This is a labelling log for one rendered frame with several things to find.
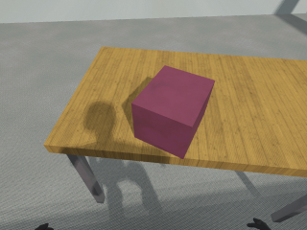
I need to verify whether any carton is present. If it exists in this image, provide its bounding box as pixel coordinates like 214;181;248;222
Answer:
131;65;215;159

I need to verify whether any table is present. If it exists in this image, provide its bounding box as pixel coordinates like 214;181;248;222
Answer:
43;46;307;223

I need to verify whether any robot right hand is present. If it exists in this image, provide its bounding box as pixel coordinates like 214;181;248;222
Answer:
247;218;271;230

